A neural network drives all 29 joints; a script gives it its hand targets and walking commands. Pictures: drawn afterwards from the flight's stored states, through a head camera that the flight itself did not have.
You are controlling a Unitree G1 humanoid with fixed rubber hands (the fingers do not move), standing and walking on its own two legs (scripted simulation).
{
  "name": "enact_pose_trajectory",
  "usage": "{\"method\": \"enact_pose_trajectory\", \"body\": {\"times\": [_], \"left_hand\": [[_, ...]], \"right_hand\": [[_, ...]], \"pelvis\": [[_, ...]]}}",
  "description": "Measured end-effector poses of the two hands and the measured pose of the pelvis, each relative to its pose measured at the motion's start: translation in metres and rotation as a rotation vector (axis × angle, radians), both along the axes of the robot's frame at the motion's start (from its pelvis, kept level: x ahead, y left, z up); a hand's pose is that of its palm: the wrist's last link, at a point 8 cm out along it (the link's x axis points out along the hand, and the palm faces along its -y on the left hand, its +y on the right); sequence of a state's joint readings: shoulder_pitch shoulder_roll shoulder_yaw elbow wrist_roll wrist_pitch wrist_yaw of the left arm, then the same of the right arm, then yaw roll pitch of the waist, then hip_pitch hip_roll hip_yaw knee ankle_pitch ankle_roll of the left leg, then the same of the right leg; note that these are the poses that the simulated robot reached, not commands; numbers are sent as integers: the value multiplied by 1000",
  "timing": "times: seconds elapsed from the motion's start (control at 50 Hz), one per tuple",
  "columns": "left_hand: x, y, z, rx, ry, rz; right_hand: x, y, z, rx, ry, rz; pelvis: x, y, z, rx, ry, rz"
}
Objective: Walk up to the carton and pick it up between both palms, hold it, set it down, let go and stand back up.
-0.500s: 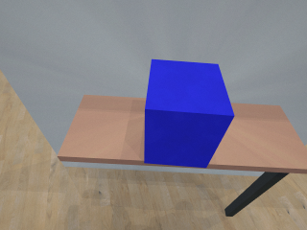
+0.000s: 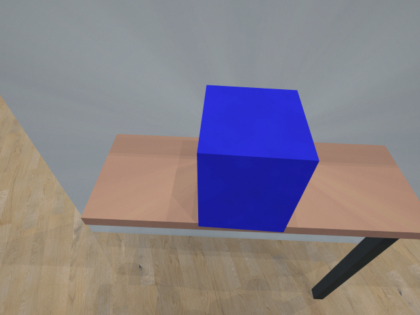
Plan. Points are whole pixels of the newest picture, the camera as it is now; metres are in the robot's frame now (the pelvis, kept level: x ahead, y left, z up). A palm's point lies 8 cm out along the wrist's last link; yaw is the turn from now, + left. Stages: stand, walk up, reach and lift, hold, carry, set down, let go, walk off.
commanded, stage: stand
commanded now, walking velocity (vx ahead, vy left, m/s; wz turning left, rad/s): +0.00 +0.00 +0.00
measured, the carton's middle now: (246, 160) +0.44 -0.07 +0.05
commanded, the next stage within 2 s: none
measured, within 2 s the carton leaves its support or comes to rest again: neither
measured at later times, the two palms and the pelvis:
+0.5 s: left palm out of the picture -0.04 +0.20 -0.15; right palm out of the picture -0.04 -0.22 -0.14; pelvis -0.01 -0.01 +0.00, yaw +0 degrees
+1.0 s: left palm out of the picture -0.06 +0.19 -0.15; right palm out of the picture -0.06 -0.21 -0.15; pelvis -0.02 -0.01 +0.00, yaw +0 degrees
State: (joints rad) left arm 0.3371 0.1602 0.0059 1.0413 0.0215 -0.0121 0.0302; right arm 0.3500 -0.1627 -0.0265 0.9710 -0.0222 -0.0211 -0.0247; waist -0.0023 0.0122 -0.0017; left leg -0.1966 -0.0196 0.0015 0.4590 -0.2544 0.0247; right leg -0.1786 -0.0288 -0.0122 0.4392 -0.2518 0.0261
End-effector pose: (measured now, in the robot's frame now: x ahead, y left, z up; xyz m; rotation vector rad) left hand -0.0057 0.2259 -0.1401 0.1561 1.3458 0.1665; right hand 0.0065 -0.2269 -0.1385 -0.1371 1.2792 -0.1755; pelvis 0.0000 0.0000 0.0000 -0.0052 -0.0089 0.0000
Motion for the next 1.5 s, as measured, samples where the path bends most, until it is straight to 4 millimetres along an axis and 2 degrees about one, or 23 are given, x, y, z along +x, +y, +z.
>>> {"method": "enact_pose_trajectory", "body": {"times": [0.12,0.32,0.7,1.04,1.34,1.5], "left_hand": [[-11,-5,-2,-5,34,15],[-25,-18,-8,-37,78,25],[-47,-27,-9,-49,125,33],[-55,-35,-9,-59,136,37],[-50,-43,-9,-67,129,35],[-50,-36,-7,-46,121,44]], "right_hand": [[-14,6,-4,22,50,-9],[-38,2,-2,7,119,-24],[-57,13,-7,39,164,-31],[-62,13,-8,46,181,-32],[-60,11,-9,45,183,-32],[-56,9,-10,49,173,-28]], "pelvis": [[-1,-2,0,1,-8,-1],[-7,-6,0,0,-20,-2],[-17,-7,0,0,-26,-2],[-19,-10,0,1,-21,-2],[-17,-13,1,3,-17,-1],[-14,-14,1,3,-16,3]]}}
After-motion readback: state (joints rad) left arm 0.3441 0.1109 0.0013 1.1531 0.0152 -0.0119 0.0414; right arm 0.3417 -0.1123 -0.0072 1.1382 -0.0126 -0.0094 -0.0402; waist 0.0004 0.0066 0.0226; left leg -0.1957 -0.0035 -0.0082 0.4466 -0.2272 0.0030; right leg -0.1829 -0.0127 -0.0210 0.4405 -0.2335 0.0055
